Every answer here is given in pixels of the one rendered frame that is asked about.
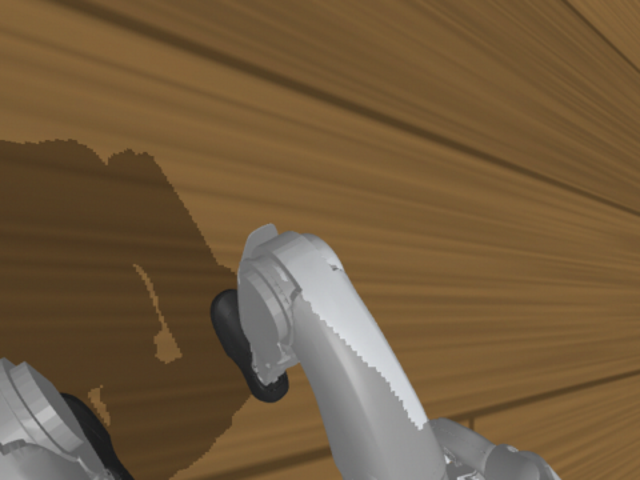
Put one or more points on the right robot arm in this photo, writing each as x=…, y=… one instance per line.
x=505, y=462

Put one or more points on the left robot foot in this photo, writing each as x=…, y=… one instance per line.
x=98, y=437

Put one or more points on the right robot hand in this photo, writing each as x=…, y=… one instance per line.
x=466, y=449

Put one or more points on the right robot foot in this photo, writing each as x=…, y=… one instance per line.
x=225, y=318

